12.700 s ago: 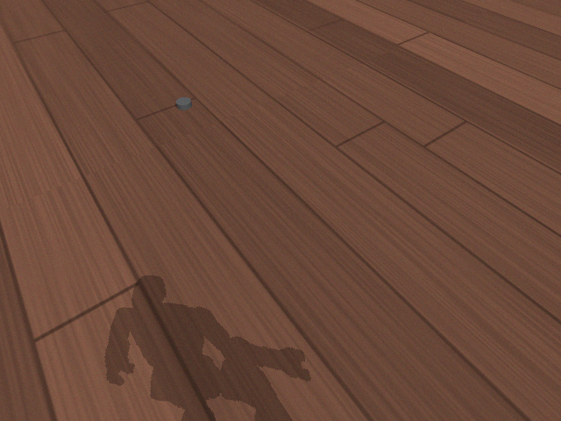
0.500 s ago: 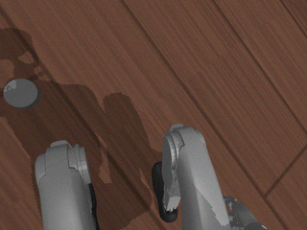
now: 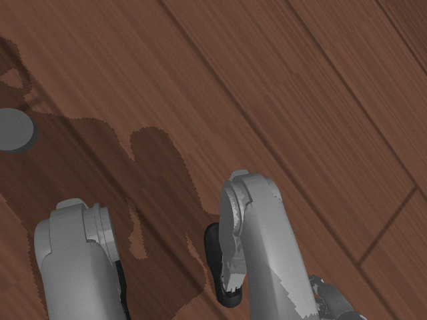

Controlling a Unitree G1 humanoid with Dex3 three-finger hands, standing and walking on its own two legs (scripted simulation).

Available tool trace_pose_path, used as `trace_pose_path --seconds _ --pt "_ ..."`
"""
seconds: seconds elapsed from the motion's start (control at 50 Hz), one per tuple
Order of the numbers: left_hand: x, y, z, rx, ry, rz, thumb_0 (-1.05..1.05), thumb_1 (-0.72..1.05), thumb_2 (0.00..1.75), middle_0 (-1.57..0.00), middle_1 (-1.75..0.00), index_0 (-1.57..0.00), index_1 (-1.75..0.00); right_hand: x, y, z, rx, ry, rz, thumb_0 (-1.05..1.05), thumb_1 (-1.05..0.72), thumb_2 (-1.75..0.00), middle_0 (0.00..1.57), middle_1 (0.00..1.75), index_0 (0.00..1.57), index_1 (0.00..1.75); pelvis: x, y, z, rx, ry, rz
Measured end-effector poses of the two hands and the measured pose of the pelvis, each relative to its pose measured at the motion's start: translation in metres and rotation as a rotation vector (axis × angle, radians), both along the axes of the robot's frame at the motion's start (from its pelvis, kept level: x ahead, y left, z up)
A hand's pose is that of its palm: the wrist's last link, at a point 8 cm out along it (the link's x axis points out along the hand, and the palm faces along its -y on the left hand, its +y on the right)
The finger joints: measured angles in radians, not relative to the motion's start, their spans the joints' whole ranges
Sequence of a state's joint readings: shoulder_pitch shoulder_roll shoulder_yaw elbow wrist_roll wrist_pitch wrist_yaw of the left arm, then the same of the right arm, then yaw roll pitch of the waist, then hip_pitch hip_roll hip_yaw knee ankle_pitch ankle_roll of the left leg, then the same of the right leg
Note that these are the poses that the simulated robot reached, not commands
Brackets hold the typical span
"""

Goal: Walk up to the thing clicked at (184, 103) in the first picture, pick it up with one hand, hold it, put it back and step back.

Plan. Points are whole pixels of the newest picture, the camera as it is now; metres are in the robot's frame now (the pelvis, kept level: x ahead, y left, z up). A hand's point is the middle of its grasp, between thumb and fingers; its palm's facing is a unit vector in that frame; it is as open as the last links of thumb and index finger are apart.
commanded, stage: rise first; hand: left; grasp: from above
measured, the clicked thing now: (11, 131) +0.48 +0.33 -0.30
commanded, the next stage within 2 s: approach in 1.34 s
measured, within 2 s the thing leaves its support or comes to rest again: neither
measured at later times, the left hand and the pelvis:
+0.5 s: hand out of the picture +0.43 +0.37 -0.18, palm faces -0.43 -0.12 -0.90, open 14.2 cm; pelvis +0.00 +0.00 -0.01, yaw -1 degrees
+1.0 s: hand out of the picture +0.44 +0.37 -0.17, palm faces -0.43 -0.11 -0.90, open 14.1 cm; pelvis +0.00 +0.00 +0.00, yaw -1 degrees
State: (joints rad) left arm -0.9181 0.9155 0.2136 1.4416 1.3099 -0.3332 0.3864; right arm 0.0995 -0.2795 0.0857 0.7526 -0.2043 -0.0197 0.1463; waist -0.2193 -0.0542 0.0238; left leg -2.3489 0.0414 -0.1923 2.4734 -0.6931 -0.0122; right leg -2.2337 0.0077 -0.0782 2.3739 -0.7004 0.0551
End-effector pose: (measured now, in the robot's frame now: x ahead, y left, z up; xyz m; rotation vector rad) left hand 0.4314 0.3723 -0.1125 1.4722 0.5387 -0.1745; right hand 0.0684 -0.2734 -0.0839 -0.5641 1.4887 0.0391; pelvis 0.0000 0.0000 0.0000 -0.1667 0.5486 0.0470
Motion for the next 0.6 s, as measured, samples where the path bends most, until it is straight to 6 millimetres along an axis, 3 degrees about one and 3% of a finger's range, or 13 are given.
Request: trace_pose_path --seconds 0.6 --pt "0.006 0.0 -0.011 0.005 -0.003 0.0 0.0 -0.56 1.03 -0.11 -0.99 -0.09 -1.02 -0.008 0.001 0.0 0.002 0.014 0.018 0.0 -0.91 -0.9 0.2 0.3 0.2 0.3 0.0 0.0 -0.006 -0.011 -0.011 -0.006"
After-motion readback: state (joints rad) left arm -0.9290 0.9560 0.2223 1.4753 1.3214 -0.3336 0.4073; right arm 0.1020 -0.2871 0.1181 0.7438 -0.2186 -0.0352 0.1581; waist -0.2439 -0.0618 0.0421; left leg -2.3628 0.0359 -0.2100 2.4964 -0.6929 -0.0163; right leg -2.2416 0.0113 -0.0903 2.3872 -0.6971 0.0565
